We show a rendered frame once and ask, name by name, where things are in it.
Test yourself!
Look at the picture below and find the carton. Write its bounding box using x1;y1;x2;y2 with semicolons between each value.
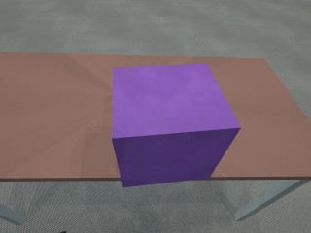
111;63;241;188

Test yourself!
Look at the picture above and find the table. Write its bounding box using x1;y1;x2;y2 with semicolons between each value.
0;51;311;225

